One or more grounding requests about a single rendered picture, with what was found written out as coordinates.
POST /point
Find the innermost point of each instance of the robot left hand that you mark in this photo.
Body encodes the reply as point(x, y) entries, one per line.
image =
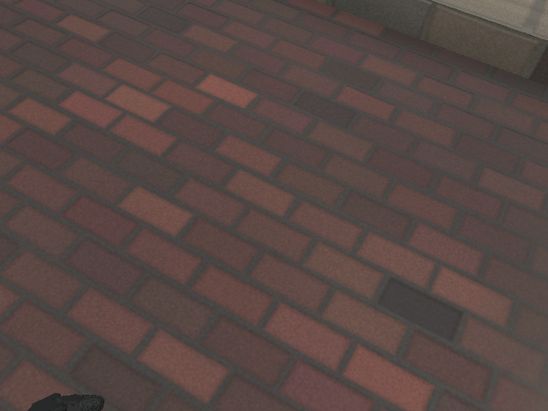
point(56, 402)

